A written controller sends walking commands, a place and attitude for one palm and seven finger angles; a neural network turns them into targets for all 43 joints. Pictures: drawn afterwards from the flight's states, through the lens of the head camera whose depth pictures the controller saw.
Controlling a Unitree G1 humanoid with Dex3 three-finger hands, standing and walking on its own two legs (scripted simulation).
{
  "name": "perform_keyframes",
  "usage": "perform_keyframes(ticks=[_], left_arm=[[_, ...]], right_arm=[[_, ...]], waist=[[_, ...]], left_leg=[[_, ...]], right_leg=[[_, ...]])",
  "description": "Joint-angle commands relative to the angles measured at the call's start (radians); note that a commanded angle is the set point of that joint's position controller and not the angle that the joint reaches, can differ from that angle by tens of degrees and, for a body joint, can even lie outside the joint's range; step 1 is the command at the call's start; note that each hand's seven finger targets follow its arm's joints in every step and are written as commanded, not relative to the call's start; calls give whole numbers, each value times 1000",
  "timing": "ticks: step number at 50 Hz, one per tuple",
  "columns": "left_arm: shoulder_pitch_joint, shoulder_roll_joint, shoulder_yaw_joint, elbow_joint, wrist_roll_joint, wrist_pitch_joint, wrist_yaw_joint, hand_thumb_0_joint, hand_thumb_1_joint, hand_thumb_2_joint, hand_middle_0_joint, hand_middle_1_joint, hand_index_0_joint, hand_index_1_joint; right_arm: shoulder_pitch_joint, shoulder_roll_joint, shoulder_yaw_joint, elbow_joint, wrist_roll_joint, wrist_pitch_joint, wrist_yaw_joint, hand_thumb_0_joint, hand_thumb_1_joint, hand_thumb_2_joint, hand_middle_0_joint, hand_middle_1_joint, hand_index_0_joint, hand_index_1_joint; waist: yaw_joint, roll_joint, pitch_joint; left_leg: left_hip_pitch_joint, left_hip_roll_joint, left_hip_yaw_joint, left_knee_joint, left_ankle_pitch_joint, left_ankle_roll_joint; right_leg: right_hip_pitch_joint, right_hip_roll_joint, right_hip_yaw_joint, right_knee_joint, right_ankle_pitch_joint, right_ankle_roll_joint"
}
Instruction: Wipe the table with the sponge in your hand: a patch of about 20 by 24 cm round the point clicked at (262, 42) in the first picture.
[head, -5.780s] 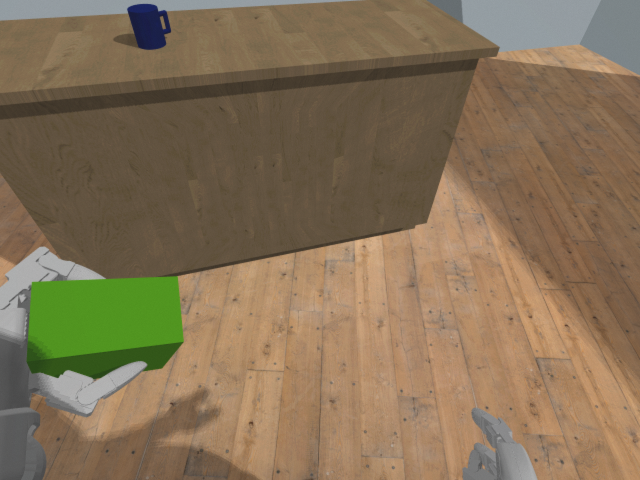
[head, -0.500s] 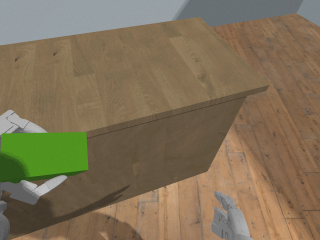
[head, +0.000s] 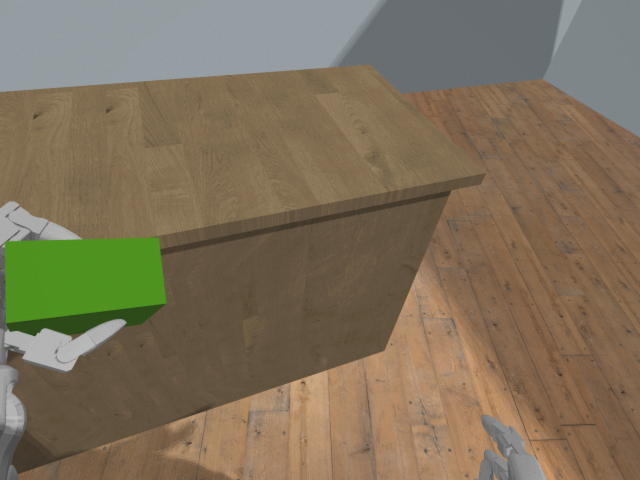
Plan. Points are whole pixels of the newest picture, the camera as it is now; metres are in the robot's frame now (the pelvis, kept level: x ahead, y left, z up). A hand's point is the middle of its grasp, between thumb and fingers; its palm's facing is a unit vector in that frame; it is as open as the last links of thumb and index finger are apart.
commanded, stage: come to a stop and stand still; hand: left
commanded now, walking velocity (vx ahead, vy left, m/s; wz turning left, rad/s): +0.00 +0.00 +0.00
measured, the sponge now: (107, 288) +0.24 +0.24 +0.16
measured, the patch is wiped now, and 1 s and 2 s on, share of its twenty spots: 0.00 0.00 0.00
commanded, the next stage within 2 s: look again from close up in 0.54 s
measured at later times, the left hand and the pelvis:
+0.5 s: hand (34, 325) +0.19 +0.27 +0.18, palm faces +0.40 -0.83 -0.38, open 10.3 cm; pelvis -0.03 +0.02 +0.01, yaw +0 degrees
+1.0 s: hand (73, 298) +0.23 +0.27 +0.16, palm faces +0.39 -0.84 -0.38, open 10.3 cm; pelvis +0.01 +0.02 +0.01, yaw +0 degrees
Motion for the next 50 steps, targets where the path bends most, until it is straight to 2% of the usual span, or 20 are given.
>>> perform_keyframes(ticks=[1,3,5,6,7,9,11,12,13,15,18,20,22,24,26,29,32,34,42,50], left_arm=[[-73,75,-14,-213,0,-83,-14,0,100,1300,-1200,-1600,-1200,-1600],[-37,98,-8,-189,-1,-68,-20,0,100,1300,-1200,-1600,-1200,-1600],[-27,105,-1,-167,-14,-45,-21,0,100,1300,-1200,-1600,-1200,-1600],[-50,125,25,-171,-19,-36,-17,0,100,1300,-1200,-1600,-1200,-1600],[-63,122,25,-177,-22,-31,-14,0,100,1300,-1200,-1600,-1200,-1600],[-91,142,56,-216,-33,-38,-9,0,100,1300,-1200,-1600,-1200,-1600],[-163,187,95,-304,-21,-61,7,0,100,1300,-1200,-1600,-1200,-1600],[-167,189,111,-296,-12,-66,13,0,100,1300,-1200,-1600,-1200,-1600],[-103,145,83,-235,-21,-65,-2,0,100,1300,-1200,-1600,-1200,-1600],[-96,144,63,-339,-8,-65,-9,0,100,1300,-1200,-1600,-1200,-1600],[-36,137,46,-382,-3,-76,-3,0,100,1300,-1200,-1600,-1200,-1600],[-13,148,50,-354,-4,-73,-2,0,100,1300,-1200,-1600,-1200,-1600],[-7,144,60,-273,-18,-69,-2,0,100,1300,-1200,-1600,-1200,-1600],[-10,111,34,-212,-23,-64,-3,0,100,1300,-1200,-1600,-1200,-1600],[13,107,37,-202,-33,-53,-1,0,100,1300,-1200,-1600,-1200,-1600],[-11,123,39,-253,-37,-60,1,0,100,1300,-1200,-1600,-1200,-1600],[-17,145,47,-313,-29,-71,6,0,100,1300,-1200,-1600,-1200,-1600],[-23,149,47,-335,-27,-76,11,0,100,1300,-1200,-1600,-1200,-1600],[93,124,60,-250,-43,-72,8,0,100,1300,-1200,-1600,-1200,-1600],[31,123,35,-257,-53,-55,3,0,100,1300,-1200,-1600,-1200,-1600]], right_arm=[[-132,-104,-36,-177,-5,-66,24,0,-900,-900,200,300,200,300],[-117,-105,-35,-167,-10,-52,23,0,-900,-900,200,300,200,300],[-98,-93,-34,-138,-15,-29,15,0,-900,-900,200,300,200,300],[-109,-91,-30,-123,-21,-18,15,0,-900,-900,200,300,200,300],[-106,-73,-14,-119,-19,-11,16,0,-900,-900,200,300,200,300],[-129,-78,-2,-126,-16,-13,8,0,-900,-900,200,300,200,300],[-136,-86,-7,-150,-12,-32,2,0,-900,-900,200,300,200,300],[-124,-72,-15,-154,-12,-35,6,0,-900,-900,200,300,200,300],[-133,-77,-20,-146,-13,-33,13,0,-900,-900,200,300,200,300],[-159,-77,-21,-170,-12,-37,25,0,-900,-900,200,300,200,300],[-157,-87,-16,-176,-21,-56,31,0,-900,-900,200,300,200,300],[-167,-91,-19,-175,-27,-49,31,0,-900,-900,200,300,200,300],[-164,-89,-18,-163,-38,-36,30,0,-900,-900,200,300,200,300],[-138,-103,-30,-139,-25,-36,16,0,-900,-900,200,300,200,300],[-136,-106,-35,-129,-18,-24,8,0,-900,-900,200,300,200,300],[-146,-112,-32,-132,-7,-20,0,0,-900,-900,200,300,200,300],[-172,-101,-17,-148,-12,-23,-13,0,-900,-900,200,300,200,300],[-170,-94,-15,-158,-17,-23,-18,0,-900,-900,200,300,200,300],[-141,-102,-26,-157,-13,-11,-8,0,-900,-900,200,300,200,300],[-165,-101,-20,-162,-1,20,-17,0,-900,-900,200,300,200,300]], waist=[[4,128,-76],[1,-57,-35],[-8,-194,-24],[-17,-151,-28],[-24,-162,-61],[-32,39,-64],[-16,305,-54],[-12,231,-90],[-10,199,-129],[-10,266,-103],[4,212,-126],[3,155,-121],[-9,69,-90],[-6,-27,-103],[-14,28,-113],[-15,109,-155],[-3,231,-146],[5,203,-131],[-7,80,-216],[-7,59,-214]], left_leg=[[-151,29,-41,-152,-296,26],[-66,-46,9,26,-270,-10],[56,-81,33,338,-189,-32],[77,-74,31,351,-165,-31],[74,-54,15,253,-163,-23],[90,-33,-35,-78,-158,-18],[-25,175,-350,-372,-295,46],[-57,198,-335,-340,-186,95],[-82,192,-315,-355,-299,94],[-113,187,-321,-384,-415,97],[-104,135,-239,-329,-337,55],[-142,80,-185,-289,-323,8],[-72,22,-123,-163,-161,-37],[56,-2,-90,-5,-86,-24],[103,0,-84,26,-43,-19],[112,34,-122,-135,3,-14],[66,126,-291,-328,-162,-6],[52,138,-296,-335,-124,0],[99,51,-118,-94,269,-28],[115,43,-107,-84,265,-4]], right_leg=[[143,-46,89,-142,-112,21],[-51,-126,201,-317,-365,-14],[-315,-263,335,-427,-582,-104],[-342,-268,332,-421,-548,-118],[-279,-255,238,-352,-458,-108],[-191,-128,119,-142,-335,-36],[-100,4,36,202,-144,28],[-56,7,58,287,-95,30],[-13,-4,69,298,-128,30],[37,-21,69,219,-110,29],[183,-19,19,-39,-45,14],[260,-35,48,-161,-55,-9],[153,-114,151,-269,-69,-54],[-33,-189,254,-334,-208,-83],[-91,-196,234,-310,-182,-89],[-4,-98,121,-192,-63,-26],[43,-33,67,-55,-29,4],[67,-41,70,-63,3,4],[147,-126,122,-154,278,-30],[122,-125,129,-160,300,-9]])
